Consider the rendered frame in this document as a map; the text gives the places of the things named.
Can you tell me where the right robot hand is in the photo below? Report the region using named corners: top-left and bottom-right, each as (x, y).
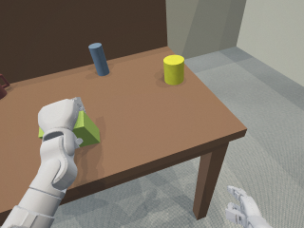
top-left (225, 185), bottom-right (262, 228)

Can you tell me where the sponge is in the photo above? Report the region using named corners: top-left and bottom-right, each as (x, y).
top-left (38, 110), bottom-right (101, 147)

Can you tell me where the table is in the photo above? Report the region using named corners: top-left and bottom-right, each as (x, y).
top-left (0, 0), bottom-right (248, 227)

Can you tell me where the left robot hand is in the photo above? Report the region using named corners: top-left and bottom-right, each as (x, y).
top-left (38, 97), bottom-right (86, 149)

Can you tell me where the robot left forearm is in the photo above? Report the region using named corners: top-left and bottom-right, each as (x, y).
top-left (1, 127), bottom-right (78, 228)

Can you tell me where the robot right forearm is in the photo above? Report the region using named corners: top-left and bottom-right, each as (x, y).
top-left (245, 216), bottom-right (273, 228)

